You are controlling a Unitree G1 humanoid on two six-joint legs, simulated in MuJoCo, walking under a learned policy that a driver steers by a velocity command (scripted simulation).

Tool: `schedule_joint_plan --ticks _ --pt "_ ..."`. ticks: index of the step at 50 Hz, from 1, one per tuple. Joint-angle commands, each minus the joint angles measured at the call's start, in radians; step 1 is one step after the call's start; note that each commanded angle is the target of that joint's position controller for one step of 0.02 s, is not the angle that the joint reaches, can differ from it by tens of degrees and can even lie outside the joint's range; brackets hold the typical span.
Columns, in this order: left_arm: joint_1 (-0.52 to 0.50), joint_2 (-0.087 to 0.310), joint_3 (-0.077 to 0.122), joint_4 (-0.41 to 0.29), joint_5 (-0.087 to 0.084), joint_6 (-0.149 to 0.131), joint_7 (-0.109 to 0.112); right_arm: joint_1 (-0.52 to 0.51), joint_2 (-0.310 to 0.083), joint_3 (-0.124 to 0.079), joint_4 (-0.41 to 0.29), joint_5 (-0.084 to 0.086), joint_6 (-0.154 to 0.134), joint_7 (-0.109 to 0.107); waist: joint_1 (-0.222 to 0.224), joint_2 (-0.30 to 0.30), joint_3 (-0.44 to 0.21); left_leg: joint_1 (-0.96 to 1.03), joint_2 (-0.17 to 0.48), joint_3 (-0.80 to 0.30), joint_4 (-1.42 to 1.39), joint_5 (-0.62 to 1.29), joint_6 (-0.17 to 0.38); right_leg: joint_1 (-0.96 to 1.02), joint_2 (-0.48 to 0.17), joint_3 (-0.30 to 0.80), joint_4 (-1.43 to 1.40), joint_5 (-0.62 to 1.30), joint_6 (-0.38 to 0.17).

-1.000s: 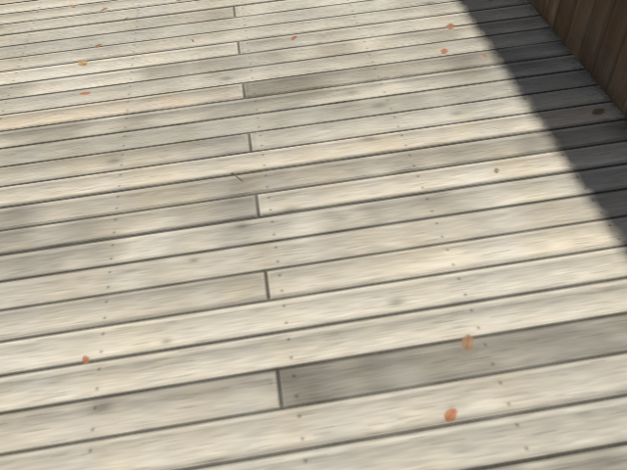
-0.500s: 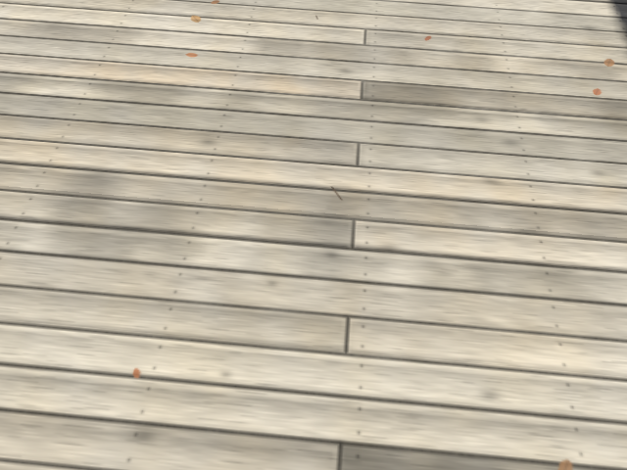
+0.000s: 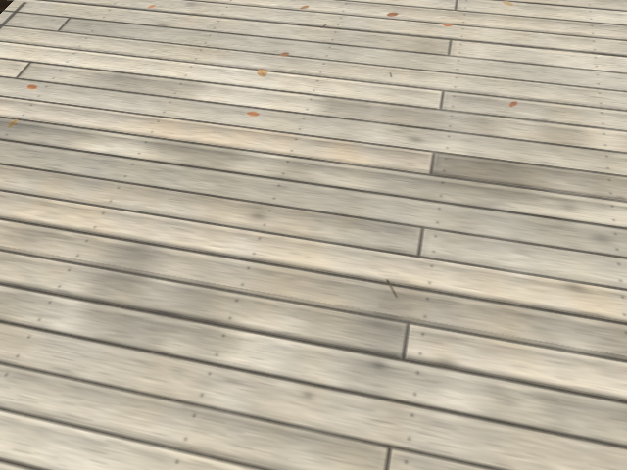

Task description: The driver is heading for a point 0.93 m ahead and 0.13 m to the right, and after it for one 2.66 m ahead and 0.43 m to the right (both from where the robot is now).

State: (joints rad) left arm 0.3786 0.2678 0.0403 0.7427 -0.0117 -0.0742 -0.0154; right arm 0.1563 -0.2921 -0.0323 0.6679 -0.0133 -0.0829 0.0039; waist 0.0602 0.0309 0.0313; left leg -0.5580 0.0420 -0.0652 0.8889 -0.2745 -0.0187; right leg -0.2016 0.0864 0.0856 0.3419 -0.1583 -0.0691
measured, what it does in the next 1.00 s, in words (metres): walks ahead, turning right: left foot, then right foot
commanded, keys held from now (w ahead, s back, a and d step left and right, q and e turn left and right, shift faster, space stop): w+e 0.66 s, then w+q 0.34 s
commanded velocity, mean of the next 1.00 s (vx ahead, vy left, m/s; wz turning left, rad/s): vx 0.50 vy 0.00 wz -0.34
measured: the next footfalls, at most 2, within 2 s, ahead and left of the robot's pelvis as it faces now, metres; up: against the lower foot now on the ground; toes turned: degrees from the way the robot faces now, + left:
left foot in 0.22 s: +0.28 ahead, +0.14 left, +0.00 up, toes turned -12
right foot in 0.72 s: +0.47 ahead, -0.21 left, +0.00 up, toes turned -27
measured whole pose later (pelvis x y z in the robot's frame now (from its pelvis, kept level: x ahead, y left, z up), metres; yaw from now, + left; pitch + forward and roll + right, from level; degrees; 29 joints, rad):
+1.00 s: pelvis +0.48 -0.13 +0.00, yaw -21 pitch +0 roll -1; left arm 0.30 0.26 0.05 0.74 0.02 -0.09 -0.02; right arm 0.22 -0.31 -0.06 0.81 0.03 -0.04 0.00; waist 0.02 0.05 0.04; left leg -0.68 0.11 -0.09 1.02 -0.11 -0.02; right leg -0.09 0.06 -0.12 0.28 -0.19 -0.07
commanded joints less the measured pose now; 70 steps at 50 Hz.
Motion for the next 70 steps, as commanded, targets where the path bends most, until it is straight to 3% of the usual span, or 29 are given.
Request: schedule_joint_plan --ticks 1,6,10,11,12,13,15,18,24,31,34,35,36,37,38,39,40,42,48,53,58,61,63,64,65,66,67,68,70 --pt "-0.041 0.190 0.053 -0.068 -0.009 -0.006 0.020 -0.069 -0.040 -0.004 -0.071 0.002 -0.019 0.005 -0.016 -0.120 -0.026 0.026 -0.018 0.009 -0.200 0.161 -0.028 -0.007 -0.217 0.224 -0.136 0.138 -0.168" --pt "0.024 0.192 0.056 -0.040 -0.020 0.018 0.030 -0.176 -0.072 -0.016 -0.093 0.019 -0.033 0.016 0.010 -0.125 -0.022 0.146 -0.062 -0.018 -0.367 0.275 -0.027 -0.010 -0.222 0.284 -0.080 0.043 -0.131" --pt "-0.005 0.155 0.051 -0.047 -0.016 0.031 0.031 -0.044 -0.122 -0.051 -0.064 0.020 -0.044 0.005 -0.083 -0.142 -0.066 0.393 -0.036 -0.014 -0.472 0.204 0.037 -0.030 -0.180 0.317 0.080 0.029 -0.069" --pt "-0.024 0.102 0.032 -0.065 -0.006 0.027 0.028 0.091 -0.167 -0.067 -0.049 0.007 -0.045 -0.005 -0.149 -0.075 -0.169 0.600 0.094 -0.127 -0.465 0.146 0.095 -0.122 -0.128 0.250 0.301 -0.025 -0.032" --pt "0.065 0.033 0.012 -0.089 -0.012 0.018 0.031 0.192 -0.244 -0.086 -0.033 -0.002 -0.029 -0.010 -0.136 0.165 -0.285 0.882 0.308 -0.464 -0.514 -0.013 0.216 -0.398 0.004 0.095 0.609 -0.341 0.032" --pt "0.102 0.099 0.020 -0.100 -0.032 0.014 0.034 0.220 -0.219 -0.086 -0.009 0.013 -0.018 0.000 -0.126 0.265 -0.269 0.874 0.394 -0.719 -0.588 -0.254 0.276 -0.576 -0.047 0.067 0.803 -0.444 0.048" --pt "-0.016 0.169 0.043 -0.092 -0.024 0.025 0.033 0.131 -0.110 -0.057 -0.019 0.016 -0.015 0.001 -0.127 0.087 -0.069 0.669 0.300 -0.462 -0.621 -0.170 0.217 -0.602 -0.123 0.059 0.889 -0.276 0.066" --pt "-0.065 0.125 0.045 -0.108 -0.015 0.037 0.020 0.060 -0.066 -0.044 -0.002 0.000 -0.019 0.001 -0.079 0.092 -0.003 0.490 0.206 -0.214 -0.687 0.103 0.187 -0.517 -0.185 0.036 0.822 -0.152 0.075" --pt "-0.169 0.073 0.026 -0.160 -0.010 0.042 0.000 0.076 -0.126 -0.065 0.054 0.007 -0.028 -0.003 -0.087 0.038 0.007 0.483 0.201 0.005 -0.738 0.342 0.210 -0.528 -0.202 0.004 0.608 0.050 0.097" --pt "-0.367 0.070 0.016 -0.239 -0.015 0.033 -0.043 0.154 -0.191 -0.077 0.114 0.034 -0.002 -0.007 -0.140 0.022 0.055 0.590 0.228 0.151 -0.705 0.416 0.160 -0.464 -0.169 -0.091 0.319 0.132 0.036" --pt "-0.322 0.108 0.037 -0.251 -0.004 0.039 -0.046 0.178 -0.226 -0.086 0.128 0.046 0.018 -0.012 -0.085 0.051 -0.012 0.630 0.236 0.199 -0.528 0.831 0.135 -0.291 -0.085 -0.158 0.279 -0.017 -0.026" --pt "-0.199 0.138 0.057 -0.223 -0.003 0.040 -0.040 0.183 -0.226 -0.081 0.136 0.047 0.024 -0.013 -0.005 0.037 -0.081 0.591 0.221 0.219 -0.376 0.928 0.120 -0.101 -0.046 -0.167 0.224 0.007 -0.060" --pt "-0.039 0.185 0.084 -0.179 -0.005 0.046 -0.023 0.195 -0.199 -0.066 0.138 0.039 0.021 -0.015 0.076 0.008 -0.160 0.438 0.188 0.239 -0.174 0.836 0.093 0.175 -0.049 -0.125 0.193 0.069 -0.091" --pt "0.057 0.309 0.106 -0.162 0.005 0.048 -0.004 0.276 -0.081 -0.021 0.094 -0.002 0.005 -0.001 0.042 -0.238 -0.307 0.017 0.069 0.244 0.236 0.133 0.032 0.603 -0.349 0.316 0.208 0.077 -0.225" --pt "0.084 0.276 0.090 -0.177 0.000 0.041 -0.004 0.287 -0.092 -0.012 0.115 0.018 -0.018 0.012 0.057 -0.236 -0.501 -0.112 -0.040 0.042 0.452 -0.333 0.024 0.671 -0.514 0.705 0.034 -0.048 -0.332" --pt "0.046 0.215 0.068 -0.166 0.012 0.031 -0.012 0.159 -0.188 -0.045 0.091 0.066 -0.025 0.018 0.087 -0.118 -0.361 -0.186 0.011 -0.022 0.497 -0.273 0.038 0.551 -0.476 0.548 0.001 -0.054 -0.263" --pt "-0.010 0.195 0.061 -0.153 0.013 0.023 -0.013 0.093 -0.169 -0.038 0.065 0.078 -0.026 0.017 0.056 -0.113 -0.213 -0.200 0.049 -0.004 0.442 -0.191 0.044 0.386 -0.432 0.381 -0.015 0.004 -0.223" --pt "-0.120 0.126 0.040 -0.142 0.016 0.005 -0.015 0.110 -0.148 -0.042 0.087 0.047 -0.007 0.006 -0.029 -0.107 -0.092 -0.101 0.112 -0.009 0.315 -0.060 0.031 0.146 -0.345 0.183 -0.078 0.107 -0.170" --pt "-0.148 0.112 0.047 -0.077 0.036 -0.040 -0.003 0.119 -0.077 -0.041 0.107 0.043 0.043 -0.006 -0.070 -0.088 -0.002 -0.108 0.093 -0.062 0.164 0.179 -0.013 0.041 -0.308 -0.058 -0.210 0.227 -0.143" --pt "-0.125 0.137 0.054 -0.035 0.027 -0.035 0.016 -0.004 -0.041 -0.028 0.071 0.034 0.028 0.020 -0.024 -0.072 0.043 -0.108 0.068 0.001 -0.118 0.396 0.001 0.105 -0.302 -0.184 -0.241 0.235 -0.103" --pt "-0.054 0.167 0.069 0.021 0.006 -0.001 0.024 -0.127 -0.032 -0.019 -0.006 0.033 0.027 0.052 0.020 -0.056 0.086 -0.191 0.052 0.062 -0.248 0.294 0.050 0.299 -0.366 -0.230 -0.174 0.351 -0.093" --pt "-0.077 0.205 0.079 0.023 -0.002 0.024 0.037 -0.096 -0.062 -0.034 -0.036 0.034 0.033 0.065 -0.027 -0.102 0.021 -0.073 -0.020 0.147 -0.262 0.144 0.102 0.353 -0.370 -0.270 -0.018 0.761 -0.061" --pt "-0.103 0.222 0.081 0.016 -0.007 0.039 0.047 0.094 -0.130 -0.073 -0.005 0.037 0.040 0.057 -0.142 -0.114 -0.100 0.205 -0.101 0.184 -0.288 0.107 0.158 0.294 -0.337 -0.300 0.270 0.948 -0.024" --pt "-0.107 0.207 0.071 0.007 -0.005 0.034 0.052 0.258 -0.195 -0.107 0.030 0.038 0.047 0.040 -0.228 -0.062 -0.187 0.495 -0.086 0.097 -0.349 0.155 0.204 0.112 -0.293 -0.306 0.529 0.761 0.017" --pt "-0.010 0.071 0.029 -0.040 0.031 0.009 0.036 0.295 -0.309 -0.132 0.036 0.045 0.048 0.023 -0.143 0.201 -0.272 0.874 0.182 -0.409 -0.376 0.066 0.378 -0.353 -0.117 -0.274 0.914 -0.115 0.090" --pt "-0.057 0.087 0.018 -0.052 0.012 -0.033 0.020 0.298 -0.265 -0.112 0.002 0.038 0.033 0.027 -0.167 0.144 -0.423 0.994 0.297 -0.797 -0.551 -0.046 0.475 -0.523 -0.015 -0.025 1.086 -0.445 0.091" --pt "-0.171 0.155 0.036 -0.083 -0.028 -0.059 0.007 0.274 -0.201 -0.094 0.005 0.028 0.023 0.029 -0.201 0.071 -0.307 0.929 0.270 -0.657 -0.589 -0.015 0.408 -0.610 -0.081 0.034 1.079 -0.365 0.065" --pt "-0.208 0.151 0.031 -0.100 -0.029 -0.071 0.008 0.205 -0.176 -0.086 -0.006 0.028 0.017 0.028 -0.159 0.014 -0.188 0.773 0.232 -0.517 -0.584 0.146 0.369 -0.594 -0.120 0.020 0.994 -0.283 0.054" --pt "-0.194 0.167 0.046 -0.086 0.018 -0.061 0.023 0.083 -0.126 -0.069 -0.038 0.020 0.018 0.021 -0.073 -0.030 -0.090 0.517 0.164 -0.319 -0.575 0.544 0.326 -0.460 -0.173 0.004 0.866 -0.225 0.078"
